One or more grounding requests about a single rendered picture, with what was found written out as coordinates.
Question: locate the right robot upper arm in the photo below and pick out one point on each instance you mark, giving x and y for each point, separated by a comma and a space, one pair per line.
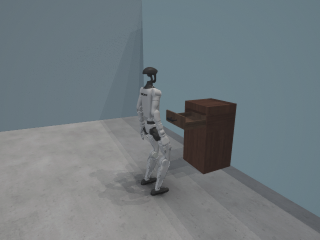
156, 95

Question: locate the robot left forearm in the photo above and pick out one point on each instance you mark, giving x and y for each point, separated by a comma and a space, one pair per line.
141, 118

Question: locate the left robot upper arm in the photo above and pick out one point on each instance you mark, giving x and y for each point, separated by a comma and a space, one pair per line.
139, 103

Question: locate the handle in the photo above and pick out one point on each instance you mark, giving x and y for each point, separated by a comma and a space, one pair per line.
170, 119

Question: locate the right robot shin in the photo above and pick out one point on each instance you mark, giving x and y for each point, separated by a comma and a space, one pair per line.
161, 173

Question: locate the robot torso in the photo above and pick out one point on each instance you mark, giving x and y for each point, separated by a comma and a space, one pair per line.
146, 98

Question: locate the drawer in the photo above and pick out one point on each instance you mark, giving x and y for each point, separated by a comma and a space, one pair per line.
186, 120

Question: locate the robot right forearm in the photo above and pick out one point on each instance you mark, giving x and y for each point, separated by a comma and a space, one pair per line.
158, 124

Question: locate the left robot hand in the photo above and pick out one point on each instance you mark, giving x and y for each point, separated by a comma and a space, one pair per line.
142, 131

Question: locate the right robot hand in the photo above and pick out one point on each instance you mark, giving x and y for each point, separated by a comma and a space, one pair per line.
165, 141

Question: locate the cabinet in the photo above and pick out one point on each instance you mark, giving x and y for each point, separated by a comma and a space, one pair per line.
209, 148

